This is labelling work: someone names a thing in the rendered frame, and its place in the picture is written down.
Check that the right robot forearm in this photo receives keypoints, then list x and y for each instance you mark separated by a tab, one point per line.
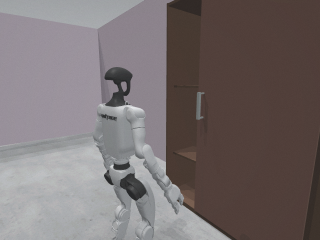
155	169

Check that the wardrobe door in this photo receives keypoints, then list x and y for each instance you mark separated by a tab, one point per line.
312	224
256	145

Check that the robot left hand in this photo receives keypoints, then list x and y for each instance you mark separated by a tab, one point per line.
108	163

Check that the right robot thigh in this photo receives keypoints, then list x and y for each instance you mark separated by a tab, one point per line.
140	191

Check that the handle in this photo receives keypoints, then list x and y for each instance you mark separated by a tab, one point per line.
198	106

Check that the left robot upper arm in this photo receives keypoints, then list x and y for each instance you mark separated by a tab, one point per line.
98	130

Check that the left robot thigh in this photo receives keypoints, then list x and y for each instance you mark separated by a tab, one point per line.
123	212

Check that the robot thigh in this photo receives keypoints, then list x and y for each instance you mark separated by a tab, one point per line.
123	212
140	191

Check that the left robot forearm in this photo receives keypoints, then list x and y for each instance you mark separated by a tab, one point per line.
102	149

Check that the right robot upper arm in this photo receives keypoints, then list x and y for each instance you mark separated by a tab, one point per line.
136	116

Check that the robot right hand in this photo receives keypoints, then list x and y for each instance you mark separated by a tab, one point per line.
173	194

